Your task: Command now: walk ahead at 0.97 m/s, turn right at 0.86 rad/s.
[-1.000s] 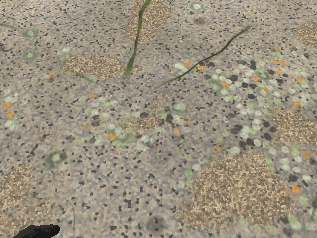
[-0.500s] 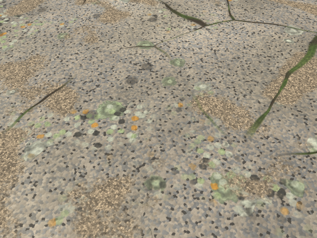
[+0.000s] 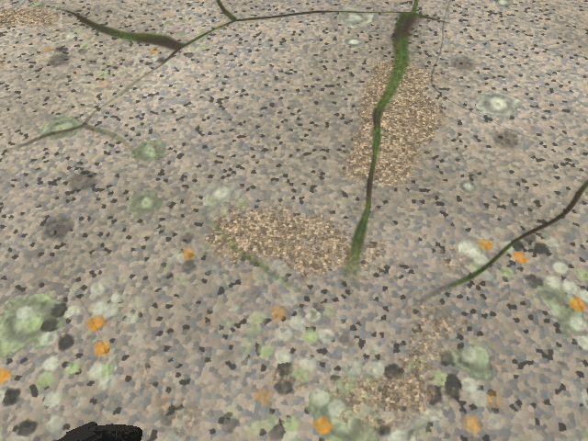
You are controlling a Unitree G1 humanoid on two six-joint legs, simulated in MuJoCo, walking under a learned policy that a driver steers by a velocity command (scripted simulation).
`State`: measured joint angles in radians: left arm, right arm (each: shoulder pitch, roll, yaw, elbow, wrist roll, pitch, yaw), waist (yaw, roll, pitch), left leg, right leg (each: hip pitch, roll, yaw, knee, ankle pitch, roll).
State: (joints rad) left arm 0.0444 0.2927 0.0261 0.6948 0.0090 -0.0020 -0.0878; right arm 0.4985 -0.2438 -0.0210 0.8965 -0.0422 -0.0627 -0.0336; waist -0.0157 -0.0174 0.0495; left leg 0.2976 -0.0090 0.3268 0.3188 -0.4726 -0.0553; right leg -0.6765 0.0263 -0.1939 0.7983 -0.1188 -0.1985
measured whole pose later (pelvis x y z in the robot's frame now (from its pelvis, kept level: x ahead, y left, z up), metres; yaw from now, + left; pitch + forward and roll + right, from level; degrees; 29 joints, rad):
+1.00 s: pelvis +0.82 -0.31 +0.02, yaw -44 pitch +1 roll +1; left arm 0.14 0.27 0.01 0.74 0.06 -0.06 -0.02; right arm 0.43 -0.24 -0.01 0.87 0.01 -0.06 0.01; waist -0.07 0.00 0.06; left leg -0.27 0.07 -0.02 1.30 -0.29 0.07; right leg -0.40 0.05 -0.11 0.65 -0.25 -0.11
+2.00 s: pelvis +1.23 -0.69 +0.03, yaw +10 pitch +2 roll -2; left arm 0.13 0.26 0.07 0.67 0.02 0.01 0.06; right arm 0.15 -0.32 -0.07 0.58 0.03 0.07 -0.01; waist 0.01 0.03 0.07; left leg -0.57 0.07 -0.01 1.02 -0.36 -0.07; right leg -0.34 -0.03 -0.09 0.43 -0.12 0.00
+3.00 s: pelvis +1.36 -0.55 +0.03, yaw +28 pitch +4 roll +0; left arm 0.40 0.29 0.08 0.80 0.01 -0.03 -0.03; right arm 0.21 -0.26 -0.03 0.65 -0.06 -0.07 0.01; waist 0.03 -0.02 -0.04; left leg -0.31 0.02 0.05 0.54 -0.29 0.01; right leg -0.38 0.01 0.09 1.02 -0.38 -0.09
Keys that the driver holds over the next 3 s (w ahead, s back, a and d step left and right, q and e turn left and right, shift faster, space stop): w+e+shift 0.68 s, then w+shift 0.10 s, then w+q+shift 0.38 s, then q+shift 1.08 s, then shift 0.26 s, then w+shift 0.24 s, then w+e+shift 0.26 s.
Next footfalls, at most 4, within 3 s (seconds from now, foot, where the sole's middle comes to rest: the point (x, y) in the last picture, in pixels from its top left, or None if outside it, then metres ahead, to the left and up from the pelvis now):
0.04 right None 0.19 -0.01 -0.74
0.44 left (294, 345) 0.67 0.03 -0.74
0.90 right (466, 279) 0.84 -0.41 -0.74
1.32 left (499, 163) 1.25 -0.59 -0.74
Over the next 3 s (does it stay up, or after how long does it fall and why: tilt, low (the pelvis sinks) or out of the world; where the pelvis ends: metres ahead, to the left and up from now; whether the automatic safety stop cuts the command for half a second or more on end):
stays up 1.36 -0.55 0.03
